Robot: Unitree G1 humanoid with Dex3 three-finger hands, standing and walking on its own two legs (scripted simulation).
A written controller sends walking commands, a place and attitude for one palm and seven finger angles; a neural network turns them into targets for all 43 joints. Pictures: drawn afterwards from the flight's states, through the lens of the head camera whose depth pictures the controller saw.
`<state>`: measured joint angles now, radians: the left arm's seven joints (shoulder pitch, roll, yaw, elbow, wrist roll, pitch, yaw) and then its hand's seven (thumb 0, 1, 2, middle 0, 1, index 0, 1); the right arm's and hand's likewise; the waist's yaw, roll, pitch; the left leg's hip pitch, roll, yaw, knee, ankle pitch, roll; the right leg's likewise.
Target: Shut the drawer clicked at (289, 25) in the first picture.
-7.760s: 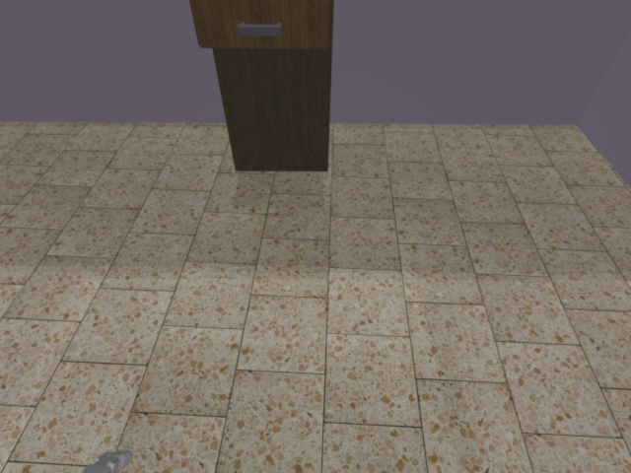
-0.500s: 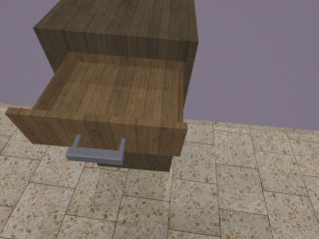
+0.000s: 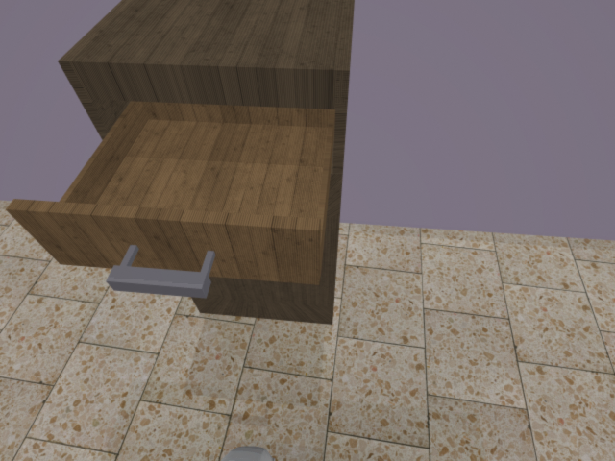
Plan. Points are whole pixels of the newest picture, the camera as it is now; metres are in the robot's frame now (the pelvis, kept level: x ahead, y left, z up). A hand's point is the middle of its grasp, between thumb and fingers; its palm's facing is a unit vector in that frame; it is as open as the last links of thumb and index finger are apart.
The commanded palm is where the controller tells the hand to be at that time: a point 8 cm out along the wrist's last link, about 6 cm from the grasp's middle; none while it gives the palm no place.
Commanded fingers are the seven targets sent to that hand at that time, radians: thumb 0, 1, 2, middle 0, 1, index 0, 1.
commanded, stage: come to a stop and stand still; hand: left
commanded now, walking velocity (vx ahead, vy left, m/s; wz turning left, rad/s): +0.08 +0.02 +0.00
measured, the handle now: (165, 268) +0.35 +0.24 +0.02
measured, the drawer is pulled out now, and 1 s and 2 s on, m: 0.26 0.26 0.26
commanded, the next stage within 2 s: look again from close up in 0.68 s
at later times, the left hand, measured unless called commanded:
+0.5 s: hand out of the picture -0.03 +0.22 -0.18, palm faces +0.04 -0.98 -0.18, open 7.4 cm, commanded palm none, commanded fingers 0.00 0.90 0.90 -0.20 -0.30 -0.20 -0.30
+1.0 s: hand out of the picture -0.04 +0.23 -0.18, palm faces +0.02 -0.98 -0.20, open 7.4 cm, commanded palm none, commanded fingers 0.00 0.90 0.90 -0.20 -0.30 -0.20 -0.30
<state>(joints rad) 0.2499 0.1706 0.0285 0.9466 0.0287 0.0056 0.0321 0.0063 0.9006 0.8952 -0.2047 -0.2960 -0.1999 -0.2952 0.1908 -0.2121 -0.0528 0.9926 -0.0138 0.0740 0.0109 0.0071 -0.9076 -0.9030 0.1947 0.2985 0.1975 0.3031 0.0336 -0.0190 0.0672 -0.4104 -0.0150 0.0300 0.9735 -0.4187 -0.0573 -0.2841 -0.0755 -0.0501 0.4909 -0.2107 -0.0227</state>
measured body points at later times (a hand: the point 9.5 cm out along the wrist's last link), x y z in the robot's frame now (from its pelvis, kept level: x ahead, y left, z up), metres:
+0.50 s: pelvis -0.03 +0.05 +0.00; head -0.02 +0.05 +0.45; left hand -0.03 +0.27 -0.16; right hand -0.02 -0.17 -0.16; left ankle -0.03 +0.14 -0.74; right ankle -0.04 -0.07 -0.74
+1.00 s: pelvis -0.03 +0.06 -0.01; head -0.04 +0.05 +0.44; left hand -0.04 +0.28 -0.16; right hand -0.04 -0.15 -0.17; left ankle -0.03 +0.14 -0.74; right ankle -0.04 -0.07 -0.74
